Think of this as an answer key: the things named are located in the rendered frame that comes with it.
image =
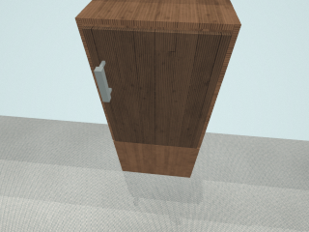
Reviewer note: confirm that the cupboard door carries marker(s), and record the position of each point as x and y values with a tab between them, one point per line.
162	81

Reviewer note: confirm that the handle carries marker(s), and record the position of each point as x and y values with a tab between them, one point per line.
105	91

